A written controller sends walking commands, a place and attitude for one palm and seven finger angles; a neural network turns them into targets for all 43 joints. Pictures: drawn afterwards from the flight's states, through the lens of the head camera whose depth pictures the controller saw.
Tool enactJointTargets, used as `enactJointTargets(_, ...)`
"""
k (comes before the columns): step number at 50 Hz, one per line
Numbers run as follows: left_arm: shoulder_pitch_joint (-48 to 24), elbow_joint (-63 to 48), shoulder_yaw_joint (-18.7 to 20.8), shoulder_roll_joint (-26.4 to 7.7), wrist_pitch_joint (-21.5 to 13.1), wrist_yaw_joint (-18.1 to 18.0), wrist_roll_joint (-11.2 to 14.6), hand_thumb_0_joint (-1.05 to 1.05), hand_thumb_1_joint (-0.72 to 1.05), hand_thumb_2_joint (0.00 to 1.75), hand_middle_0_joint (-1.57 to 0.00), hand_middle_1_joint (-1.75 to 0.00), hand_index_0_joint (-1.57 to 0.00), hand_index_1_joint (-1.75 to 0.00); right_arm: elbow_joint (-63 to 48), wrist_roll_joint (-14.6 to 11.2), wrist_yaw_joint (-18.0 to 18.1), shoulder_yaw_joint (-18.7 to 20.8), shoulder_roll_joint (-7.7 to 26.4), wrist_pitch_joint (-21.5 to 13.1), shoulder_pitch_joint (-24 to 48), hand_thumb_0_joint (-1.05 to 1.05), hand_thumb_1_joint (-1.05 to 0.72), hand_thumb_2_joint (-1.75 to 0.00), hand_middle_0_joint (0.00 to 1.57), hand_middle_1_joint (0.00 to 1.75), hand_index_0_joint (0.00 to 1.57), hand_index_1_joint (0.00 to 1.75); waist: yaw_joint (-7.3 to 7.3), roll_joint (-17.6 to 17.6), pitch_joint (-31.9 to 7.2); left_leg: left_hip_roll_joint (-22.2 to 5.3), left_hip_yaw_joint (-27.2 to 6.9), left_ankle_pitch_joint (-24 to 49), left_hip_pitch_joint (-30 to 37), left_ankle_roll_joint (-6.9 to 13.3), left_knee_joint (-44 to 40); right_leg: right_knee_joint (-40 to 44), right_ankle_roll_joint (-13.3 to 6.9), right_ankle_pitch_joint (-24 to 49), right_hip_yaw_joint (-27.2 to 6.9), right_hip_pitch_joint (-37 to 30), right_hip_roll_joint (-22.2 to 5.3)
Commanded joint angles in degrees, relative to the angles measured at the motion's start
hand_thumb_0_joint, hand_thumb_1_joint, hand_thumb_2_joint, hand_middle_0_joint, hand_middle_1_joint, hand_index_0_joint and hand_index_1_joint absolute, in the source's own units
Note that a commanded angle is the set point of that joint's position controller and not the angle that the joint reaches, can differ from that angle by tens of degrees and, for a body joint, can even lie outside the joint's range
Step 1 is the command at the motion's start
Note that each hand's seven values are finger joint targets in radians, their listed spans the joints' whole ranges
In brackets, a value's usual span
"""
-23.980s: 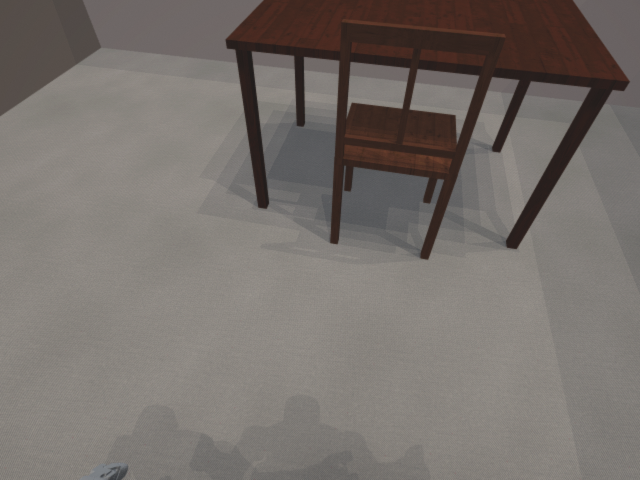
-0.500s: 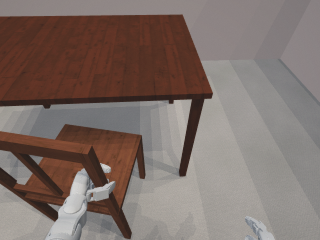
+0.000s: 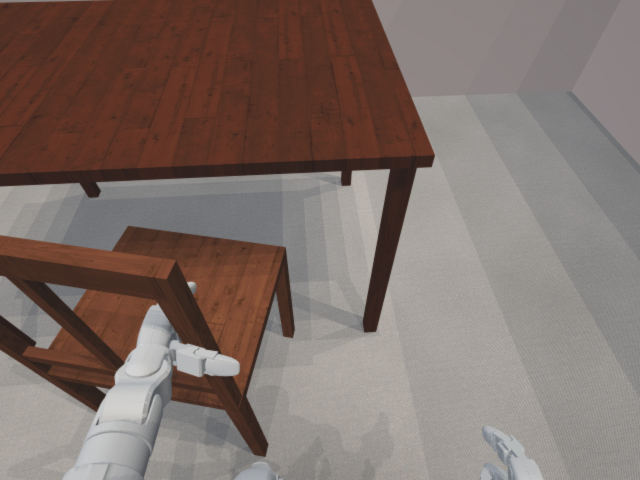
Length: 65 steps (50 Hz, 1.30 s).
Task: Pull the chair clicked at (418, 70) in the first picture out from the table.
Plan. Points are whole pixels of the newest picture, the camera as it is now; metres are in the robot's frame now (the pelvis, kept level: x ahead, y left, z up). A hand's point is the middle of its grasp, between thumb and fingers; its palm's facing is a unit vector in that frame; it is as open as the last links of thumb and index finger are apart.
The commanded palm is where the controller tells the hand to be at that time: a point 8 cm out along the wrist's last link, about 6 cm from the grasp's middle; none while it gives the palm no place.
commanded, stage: open the thumb and straighten the fingers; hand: left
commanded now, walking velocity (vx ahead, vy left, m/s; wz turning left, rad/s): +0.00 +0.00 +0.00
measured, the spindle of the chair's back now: (76, 327) +0.34 +0.36 -0.04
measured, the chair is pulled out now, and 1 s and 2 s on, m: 0.16 0.16 0.16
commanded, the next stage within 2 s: draw the fingers out of the gap in 0.08 s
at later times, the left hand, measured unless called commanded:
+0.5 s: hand (199, 377) +0.26 +0.17 -0.04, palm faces +0.08 -0.98 -0.16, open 17.5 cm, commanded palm +0.23 +0.22 -0.01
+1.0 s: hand (188, 445) +0.18 +0.16 -0.03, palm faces +0.08 -0.98 -0.16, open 17.5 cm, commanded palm +0.15 +0.21 -0.01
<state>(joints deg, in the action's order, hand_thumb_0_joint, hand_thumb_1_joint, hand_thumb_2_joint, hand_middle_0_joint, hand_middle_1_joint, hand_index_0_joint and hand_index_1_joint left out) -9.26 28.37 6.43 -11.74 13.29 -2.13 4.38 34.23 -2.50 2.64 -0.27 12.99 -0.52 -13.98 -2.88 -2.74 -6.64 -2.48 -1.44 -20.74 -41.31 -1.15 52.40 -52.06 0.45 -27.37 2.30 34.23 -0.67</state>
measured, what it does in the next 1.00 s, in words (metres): stands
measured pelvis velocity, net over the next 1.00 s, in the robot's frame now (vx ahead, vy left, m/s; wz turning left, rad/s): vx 0.02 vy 0.00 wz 0.04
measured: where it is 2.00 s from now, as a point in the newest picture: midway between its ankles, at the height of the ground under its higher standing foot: outside the picture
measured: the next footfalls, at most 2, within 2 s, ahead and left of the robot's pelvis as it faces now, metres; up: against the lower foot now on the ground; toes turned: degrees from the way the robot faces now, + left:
none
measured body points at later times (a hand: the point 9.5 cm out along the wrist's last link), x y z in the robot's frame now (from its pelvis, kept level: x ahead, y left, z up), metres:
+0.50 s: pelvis +0.02 +0.00 +0.00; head +0.04 -0.01 +0.45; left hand +0.26 +0.22 -0.02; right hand +0.16 -0.26 -0.09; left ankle +0.05 +0.13 -0.69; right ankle -0.01 -0.13 -0.69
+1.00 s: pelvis +0.02 +0.00 -0.01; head +0.03 +0.00 +0.44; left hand +0.17 +0.21 -0.02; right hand +0.20 -0.23 -0.07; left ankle +0.05 +0.13 -0.69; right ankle -0.01 -0.13 -0.69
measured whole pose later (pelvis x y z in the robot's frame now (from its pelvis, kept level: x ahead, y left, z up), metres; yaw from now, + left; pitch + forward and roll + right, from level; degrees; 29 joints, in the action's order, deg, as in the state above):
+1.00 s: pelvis +0.02 +0.00 -0.01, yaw +2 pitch +10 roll -2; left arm 30.9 -9.5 -0.8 -11.8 15.1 -1.4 4.2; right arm 26.8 -1.4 4.3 -1.0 12.7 -7.7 -15.3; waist -1.8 -2.5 -9.4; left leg -1.8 -3.8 -24.5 -42.6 -1.5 57.5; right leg -55.7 0.2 -31.4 4.5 33.7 -1.0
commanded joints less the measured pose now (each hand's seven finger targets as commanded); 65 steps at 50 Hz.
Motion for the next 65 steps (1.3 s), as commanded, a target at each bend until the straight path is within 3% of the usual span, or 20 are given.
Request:
enactJointTargets(1, -13.40, -12.56, 1.57, -7.34, -3.61, 0.33, 0.42, 0.00, -0.55, 0.20, 0.00, 0.00, 0.00, 0.00, -7.99, 0.18, 0.74, 3.30, 8.35, -3.42, 2.23, 0.00, -0.90, -0.90, 0.20, 0.30, 0.20, 0.30, -0.67, 1.79, -14.89, 2.59, -0.06, 8.61, 15.42, 2.60, -6.54, 9.28, -0.77, 12.43, 0.88, 0.51, 2.86)
enactJointTargets(8, -9.74, -14.57, 4.10, -10.03, -3.01, 0.31, 0.47, 0.00, -0.55, 0.20, 0.00, 0.00, 0.00, 0.00, -8.09, 0.19, 0.88, 3.44, 8.42, -3.39, 2.08, 0.00, -0.90, -0.90, 0.20, 0.30, 0.20, 0.30, 0.17, 1.82, -13.88, 2.75, 0.42, 10.07, 14.58, 2.73, -6.49, 9.65, -0.73, 14.52, 0.46, -0.76, 2.56)
enactJointTargets(9, -13.78, -12.33, 3.56, -9.67, -3.15, 0.27, 0.31, 0.00, -0.55, 0.20, 0.00, 0.00, 0.00, 0.00, -7.24, 0.19, 1.10, 3.23, 8.41, -3.32, 1.87, 0.00, -0.90, -0.90, 0.20, 0.30, 0.20, 0.30, -1.32, 2.48, -11.72, 2.87, 0.45, 9.06, 12.97, 2.84, -5.57, 9.41, -0.47, 13.95, 0.30, 1.44, 2.59)
enactJointTargets(10, -13.37, -12.48, 4.09, -9.94, -3.65, 0.42, 0.17, 0.00, -0.55, 0.20, 0.00, 0.00, 0.00, 0.00, -7.06, 0.33, 1.08, 3.40, 8.34, -3.47, 1.61, 0.00, -0.90, -0.90, 0.20, 0.30, 0.20, 0.30, -0.73, 1.27, -12.51, 2.85, 0.29, 9.09, 12.90, 2.68, -5.39, 8.95, -0.63, 13.73, 0.27, 1.39, 2.55)
enactJointTargets(14, 0.63, -20.52, 1.66, -7.46, -5.12, 1.14, 0.91, 0.00, -0.55, 0.20, 0.00, 0.00, 0.00, 0.00, -9.30, 0.33, 0.45, 3.82, 7.95, -4.60, 1.92, 0.00, -0.90, -0.90, 0.20, 0.30, 0.20, 0.30, 1.29, -2.09, -17.97, 2.49, 0.84, 14.96, 18.51, 2.40, -6.24, 8.79, -1.12, 18.51, 0.90, -2.77, 2.37)
enactJointTargets(17, 7.95, -21.01, 1.14, -7.04, -3.68, 0.90, 1.17, 0.00, -0.55, 0.20, 0.00, 0.00, 0.00, 0.00, -10.20, 0.32, 0.46, 3.59, 7.99, -4.77, 2.70, 0.00, -0.90, -0.90, 0.20, 0.30, 0.20, 0.30, 0.93, 2.70, -12.74, 2.56, 0.86, 13.44, 14.60, 2.60, -6.45, 8.97, -0.60, 18.56, 1.21, -2.36, 2.49)
enactJointTargets(19, 8.36, -23.97, 0.95, -7.31, -3.00, 0.42, 0.96, 0.00, -0.55, 0.20, 0.00, 0.00, 0.00, 0.00, -10.93, 0.31, 0.57, 3.41, 8.00, -4.80, 3.41, 0.00, -0.90, -0.90, 0.20, 0.30, 0.20, 0.30, 0.64, 2.14, -10.62, 2.76, 0.88, 11.27, 13.70, 2.69, -6.58, 9.35, -0.52, 16.62, 1.08, -1.43, 2.38)
enactJointTargets(22, 11.42, -29.73, 1.33, -8.11, -3.22, -0.51, 0.55, 0.00, -0.55, 0.20, 0.00, 0.00, 0.00, 0.00, -11.96, 0.54, 1.00, 3.35, 7.72, -5.51, 3.91, 0.00, -0.90, -0.90, 0.20, 0.30, 0.20, 0.30, 1.07, 1.00, -11.45, 2.89, 0.79, 11.20, 14.32, 2.73, -6.25, 9.06, -0.67, 15.91, 1.02, -1.76, 2.28)
enactJointTargets(24, 11.66, -33.68, -0.45, -6.85, -3.96, -0.79, 0.51, 0.00, -0.55, 0.20, 0.00, 0.00, 0.00, 0.00, -12.08, 0.73, 1.25, 3.19, 7.42, -6.38, 3.77, 0.00, -0.90, -0.90, 0.20, 0.30, 0.20, 0.30, 0.20, 0.34, -11.80, 3.00, 0.53, 11.62, 15.19, 2.84, -5.54, 8.67, -0.64, 16.38, 1.15, -1.22, 2.25)
enactJointTargets(35, 28.12, -41.29, -2.73, -5.66, -2.12, 0.44, 0.45, 0.00, -0.55, 0.20, 0.00, 0.00, 0.00, 0.00, -14.73, 0.95, 1.89, 2.36, 7.17, -9.08, 3.75, 0.00, -0.90, -0.90, 0.20, 0.30, 0.20, 0.30, 0.61, 1.52, -9.21, 3.46, -0.39, 9.34, 12.68, 2.95, -3.82, 7.43, -0.50, 14.23, 1.74, 0.81, 2.05)
enactJointTargets(39, 28.19, -44.66, -3.01, -6.05, -1.63, 0.34, 0.27, 0.00, -0.55, 0.20, 0.00, 0.00, 0.00, 0.00, -15.64, 1.10, 2.24, 1.98, 7.09, -9.62, 3.64, 0.00, -0.90, -0.90, 0.20, 0.30, 0.20, 0.30, -0.04, 1.50, -7.97, 3.65, -0.81, 6.75, 11.29, 3.07, -3.15, 7.30, -0.36, 11.37, 1.62, 2.44, 2.05)
enactJointTargets(45, 38.26, -48.25, -3.60, -5.21, -1.39, 0.29, 0.18, 0.00, -0.55, 0.20, 0.00, 0.00, 0.00, 0.00, -16.67, 1.13, 2.17, 2.09, 6.46, -10.61, 3.12, 0.00, -0.90, -0.90, 0.20, 0.30, 0.20, 0.30, 0.91, 1.00, -8.82, 3.68, -0.99, 8.53, 10.89, 2.99, -2.57, 6.25, -0.54, 13.16, 2.13, 1.74, 2.08)
enactJointTargets(53, 43.30, -53.11, -4.53, -5.04, -1.96, -0.31, -0.41, 0.00, -0.55, 0.20, 0.00, 0.00, 0.00, 0.00, -17.67, 1.16, 2.42, 2.16, 6.05, -11.65, 3.74, 0.00, -0.90, -0.90, 0.20, 0.30, 0.20, 0.30, 1.21, -0.06, -7.28, 3.79, -1.46, 5.18, 8.94, 3.12, -2.38, 5.82, -0.66, 8.75, 2.20, 3.67, 2.23)
enactJointTargets(54, 35.74, -61.72, -4.43, -1.20, -11.94, 1.51, 4.69, 0.00, -0.55, 0.20, 0.00, 0.00, 0.00, 0.00, -16.86, 1.73, 2.45, 2.27, 5.46, -13.77, 3.19, 0.00, -0.90, -0.90, 0.20, 0.30, 0.20, 0.30, -0.26, 3.49, -6.33, 4.05, -2.41, 7.39, 7.38, 2.83, 1.35, 3.28, -0.91, 11.35, 3.62, 6.72, 2.89)
enactJointTargets(55, 38.43, -57.11, -0.97, -5.19, -17.13, 2.41, 4.36, 0.00, -0.55, 0.20, 0.00, 0.00, 0.00, 0.00, -14.06, 2.02, 2.39, 2.95, 5.74, -15.19, 2.53, 0.00, -0.90, -0.90, 0.20, 0.30, 0.20, 0.30, 0.91, 2.59, -8.09, 3.81, -2.06, 7.38, 7.10, 2.58, 2.67, 1.88, -1.07, 11.83, 2.92, 7.36, 2.70)
enactJointTargets(56, 40.19, -56.88, 0.91, -5.98, -20.99, 3.27, 5.51, 0.00, -0.55, 0.20, 0.00, 0.00, 0.00, 0.00, -13.38, 2.01, 2.13, 3.13, 5.54, -16.07, 2.39, 0.00, -0.90, -0.90, 0.20, 0.30, 0.20, 0.30, 1.50, 2.50, -8.45, 3.80, -2.33, 7.48, 5.68, 2.46, 2.89, 0.91, -1.30, 11.21, 3.07, 7.38, 3.00)
enactJointTargets(58, 41.26, -58.04, 1.41, -5.15, -29.14, 5.63, 7.10, 0.00, -0.55, 0.20, 0.00, 0.00, 0.00, 0.00, -12.44, 1.66, 1.19, 3.59, 4.85, -17.83, 2.97, 0.00, -0.90, -0.90, 0.20, 0.30, 0.20, 0.30, 2.64, -2.21, -9.90, 3.66, -1.84, 7.87, 6.05, 1.89, 4.00, -1.03, -1.61, 10.74, 2.57, 8.64, 2.76)
enactJointTargets(61, 40.86, -53.65, 3.41, -5.17, -40.36, 9.39, 8.95, 0.00, -0.55, 0.20, 0.00, 0.00, 0.00, 0.00, -9.82, 1.74, -0.22, 4.03, 4.00, -19.03, 4.60, 0.00, -0.90, -0.90, 0.20, 0.30, 0.20, 0.30, 3.00, -2.10, -7.10, 3.25, -2.19, 4.75, 0.24, 1.27, 7.08, -4.17, -1.98, 6.83, 2.11, 13.45, 3.27)
enactJointTargets(63, 43.71, -50.54, 2.87, -4.34, -41.92, 11.71, 9.13, 0.00, -0.55, 0.20, 0.00, 0.00, 0.00, 0.00, -10.85, 1.36, -0.77, 4.18, 4.47, -18.76, 6.03, 0.00, -0.90, -0.90, 0.20, 0.30, 0.20, 0.30, 3.71, -1.45, -8.57, 2.98, -1.50, 0.59, -0.53, 1.47, 6.47, -3.94, -1.75, 2.87, 1.30, 13.38, 3.03)
enactJointTargets(65, 44.19, -51.44, 3.80, -6.04, -36.66, 12.89, 9.95, 0.00, -0.55, 0.20, 0.00, 0.00, 0.00, 0.00, -12.81, 0.34, -0.19, 4.12, 4.91, -17.54, 6.44, 0.00, -0.90, -0.90, 0.20, 0.30, 0.20, 0.30, 3.93, -0.41, -9.80, 2.98, -0.87, -2.83, 0.45, 1.92, 4.00, -0.35, -1.24, -0.46, -0.08, 9.63, 2.66)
